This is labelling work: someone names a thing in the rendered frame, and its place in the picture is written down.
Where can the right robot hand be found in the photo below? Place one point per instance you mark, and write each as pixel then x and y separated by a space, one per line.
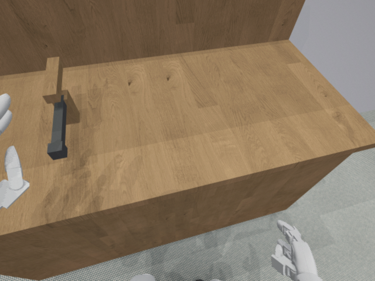
pixel 298 257

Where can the counter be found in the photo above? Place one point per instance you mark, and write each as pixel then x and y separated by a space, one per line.
pixel 183 117

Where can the tap lever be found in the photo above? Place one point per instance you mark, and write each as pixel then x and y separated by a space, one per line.
pixel 57 148

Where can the left robot hand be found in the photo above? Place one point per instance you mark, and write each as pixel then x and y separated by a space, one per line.
pixel 12 189

